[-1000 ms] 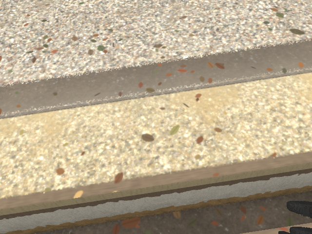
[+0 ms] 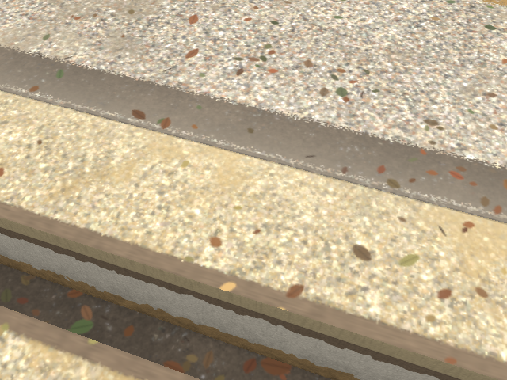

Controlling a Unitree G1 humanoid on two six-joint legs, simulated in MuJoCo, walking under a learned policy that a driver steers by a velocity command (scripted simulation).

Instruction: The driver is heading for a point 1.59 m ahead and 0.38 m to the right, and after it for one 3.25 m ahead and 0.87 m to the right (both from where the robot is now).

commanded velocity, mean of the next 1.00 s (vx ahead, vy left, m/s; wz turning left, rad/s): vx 0.00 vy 0.00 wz -0.26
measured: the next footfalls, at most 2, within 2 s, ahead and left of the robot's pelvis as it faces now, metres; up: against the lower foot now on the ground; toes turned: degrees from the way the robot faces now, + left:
right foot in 0.32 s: +0.01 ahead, -0.12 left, +0.00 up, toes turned -18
left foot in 0.82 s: +0.10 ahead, +0.09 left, +0.00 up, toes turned -24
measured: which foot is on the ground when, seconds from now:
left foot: down 0.00-0.32, up 0.34-0.80, down 0.82-1.00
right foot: up 0.00-0.30, down 0.32-0.84, up 0.86-1.00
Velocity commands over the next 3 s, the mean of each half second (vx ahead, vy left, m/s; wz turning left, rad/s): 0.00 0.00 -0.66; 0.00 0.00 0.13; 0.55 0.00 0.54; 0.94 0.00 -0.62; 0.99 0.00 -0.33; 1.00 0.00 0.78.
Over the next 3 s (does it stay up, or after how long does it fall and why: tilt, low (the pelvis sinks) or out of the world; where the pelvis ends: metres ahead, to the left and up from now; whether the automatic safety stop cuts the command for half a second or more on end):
stays up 1.30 -0.34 0.00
